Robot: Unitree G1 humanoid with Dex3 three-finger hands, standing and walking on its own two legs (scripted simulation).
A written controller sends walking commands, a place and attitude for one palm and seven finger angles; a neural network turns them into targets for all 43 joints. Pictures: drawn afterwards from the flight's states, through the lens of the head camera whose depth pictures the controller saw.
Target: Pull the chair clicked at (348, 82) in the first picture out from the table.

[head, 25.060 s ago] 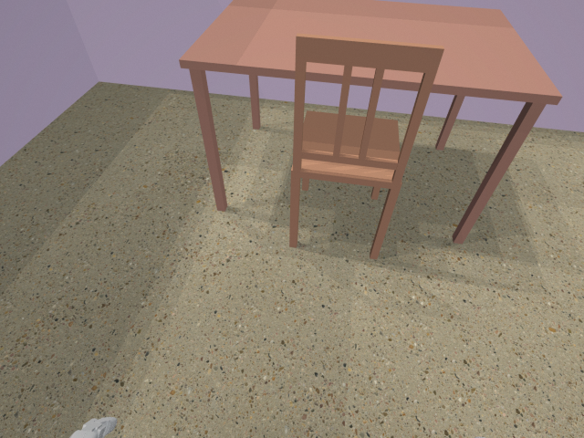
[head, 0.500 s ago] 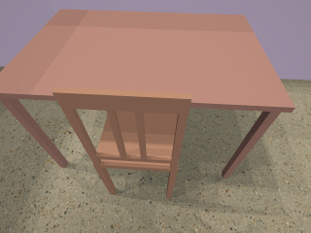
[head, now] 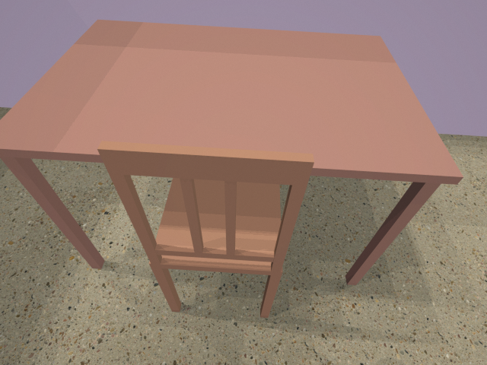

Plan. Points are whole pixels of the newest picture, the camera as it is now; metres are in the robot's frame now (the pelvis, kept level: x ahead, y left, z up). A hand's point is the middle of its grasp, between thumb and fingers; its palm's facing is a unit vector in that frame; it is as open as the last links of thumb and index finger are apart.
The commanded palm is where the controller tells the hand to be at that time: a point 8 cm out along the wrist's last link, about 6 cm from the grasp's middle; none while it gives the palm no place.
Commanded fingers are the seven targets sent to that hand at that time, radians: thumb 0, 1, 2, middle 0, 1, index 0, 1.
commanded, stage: come to a stop and stand still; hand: left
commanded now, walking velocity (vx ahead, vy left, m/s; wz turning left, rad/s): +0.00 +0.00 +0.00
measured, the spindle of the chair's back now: (193, 218) +0.43 +0.15 -0.10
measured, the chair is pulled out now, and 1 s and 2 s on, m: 0.00 0.00 0.00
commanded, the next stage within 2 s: look again from close up in 0.44 s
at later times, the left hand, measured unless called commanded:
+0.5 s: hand out of the picture -0.02 +0.17 -0.18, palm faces +0.05 -0.99 -0.16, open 7.4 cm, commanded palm none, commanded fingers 0.00 0.90 0.90 -0.20 -0.30 -0.20 -0.30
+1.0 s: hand out of the picture +0.03 +0.19 -0.18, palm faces +0.04 -0.97 -0.23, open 7.4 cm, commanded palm none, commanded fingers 0.00 0.90 0.90 -0.20 -0.30 -0.20 -0.30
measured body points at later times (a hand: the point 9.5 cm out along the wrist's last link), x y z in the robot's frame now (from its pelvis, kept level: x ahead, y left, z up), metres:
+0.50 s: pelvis +0.01 +0.02 +0.00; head +0.02 +0.02 +0.45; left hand -0.03 +0.22 -0.16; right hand -0.01 -0.19 -0.16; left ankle +0.02 +0.09 -0.74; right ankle -0.06 -0.09 -0.74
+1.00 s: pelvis +0.00 +0.01 -0.01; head +0.02 +0.01 +0.44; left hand +0.02 +0.24 -0.16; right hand +0.06 -0.22 -0.16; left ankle +0.02 +0.09 -0.74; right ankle -0.06 -0.09 -0.74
